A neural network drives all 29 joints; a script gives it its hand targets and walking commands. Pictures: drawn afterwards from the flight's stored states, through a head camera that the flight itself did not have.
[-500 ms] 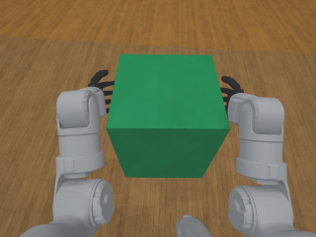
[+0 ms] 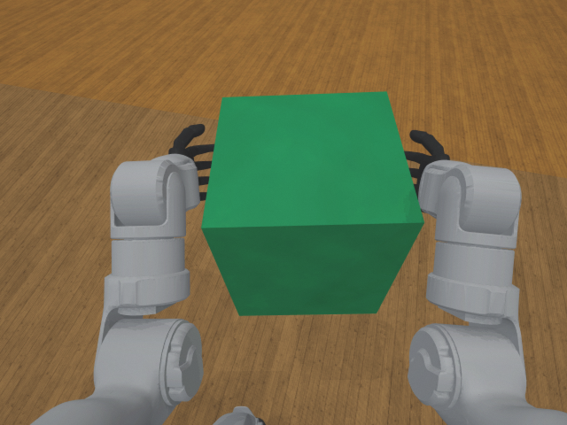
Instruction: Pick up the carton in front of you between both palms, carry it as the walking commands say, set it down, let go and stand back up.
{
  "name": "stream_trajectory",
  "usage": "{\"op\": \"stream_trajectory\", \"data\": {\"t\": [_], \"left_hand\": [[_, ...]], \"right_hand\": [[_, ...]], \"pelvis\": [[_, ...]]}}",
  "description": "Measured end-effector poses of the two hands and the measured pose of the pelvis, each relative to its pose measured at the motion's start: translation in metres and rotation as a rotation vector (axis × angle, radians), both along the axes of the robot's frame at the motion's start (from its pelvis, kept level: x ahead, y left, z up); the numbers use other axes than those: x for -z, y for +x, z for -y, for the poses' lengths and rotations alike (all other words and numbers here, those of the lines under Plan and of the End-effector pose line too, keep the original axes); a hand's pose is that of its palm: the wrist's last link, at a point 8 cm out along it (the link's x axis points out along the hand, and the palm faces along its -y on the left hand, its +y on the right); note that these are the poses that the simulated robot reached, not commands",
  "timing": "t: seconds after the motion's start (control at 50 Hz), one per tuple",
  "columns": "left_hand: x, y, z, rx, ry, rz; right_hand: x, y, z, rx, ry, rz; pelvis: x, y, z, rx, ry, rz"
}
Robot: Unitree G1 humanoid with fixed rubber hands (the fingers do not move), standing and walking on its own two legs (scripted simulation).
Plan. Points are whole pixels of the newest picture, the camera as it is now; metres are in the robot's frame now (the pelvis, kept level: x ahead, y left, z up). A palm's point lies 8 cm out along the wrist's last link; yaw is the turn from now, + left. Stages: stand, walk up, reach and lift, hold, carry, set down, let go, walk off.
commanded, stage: carry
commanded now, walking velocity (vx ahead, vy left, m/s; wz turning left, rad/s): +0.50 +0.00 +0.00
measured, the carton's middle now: (305, 214) +0.39 +0.02 +0.10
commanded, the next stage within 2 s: none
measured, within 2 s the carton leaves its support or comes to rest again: neither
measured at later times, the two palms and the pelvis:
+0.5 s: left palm (243, 50) +0.68 +0.15 +0.20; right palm (416, 58) +0.68 -0.15 +0.20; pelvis +0.30 +0.00 +0.03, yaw +0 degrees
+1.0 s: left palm out of the picture +0.99 +0.16 +0.24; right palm out of the picture +0.95 -0.14 +0.23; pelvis +0.59 +0.05 +0.08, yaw -1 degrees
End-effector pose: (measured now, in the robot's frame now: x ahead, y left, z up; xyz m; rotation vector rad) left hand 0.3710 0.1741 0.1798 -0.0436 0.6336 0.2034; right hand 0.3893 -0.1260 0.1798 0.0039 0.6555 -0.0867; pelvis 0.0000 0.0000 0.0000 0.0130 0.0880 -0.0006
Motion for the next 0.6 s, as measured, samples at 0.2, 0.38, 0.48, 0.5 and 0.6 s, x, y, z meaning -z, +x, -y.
{"op": "stream_trajectory", "data": {"t": [0.2, 0.38, 0.48, 0.5, 0.6], "left_hand": [[0.001, 0.138, 0.027, 0.163, 0.001, -0.111], [-0.028, 0.249, 0.036, 0.144, -0.014, -0.023], [-0.023, 0.301, 0.027, 0.079, 0.027, -0.050], [-0.020, 0.307, 0.022, 0.061, 0.033, -0.070], [-0.019, 0.343, -0.001, -0.009, 0.027, -0.112]], "right_hand": [[0.009, 0.082, 0.025, 0.131, -0.046, -0.113], [-0.024, 0.199, 0.035, 0.142, -0.023, -0.025], [-0.019, 0.279, 0.027, 0.059, -0.015, -0.050], [-0.018, 0.292, 0.023, 0.038, -0.019, -0.068], [-0.023, 0.355, -0.002, -0.029, -0.015, -0.108]], "pelvis": [[-0.021, 0.115, -0.031, 0.017, -0.017, 0.011], [-0.030, 0.224, -0.021, 0.019, -0.033, -0.004], [-0.027, 0.293, -0.004, 0.004, -0.054, 0.019], [-0.031, 0.304, -0.001, 0.005, -0.048, 0.019], [-0.051, 0.353, 0.004, 0.001, -0.023, 0.014]]}}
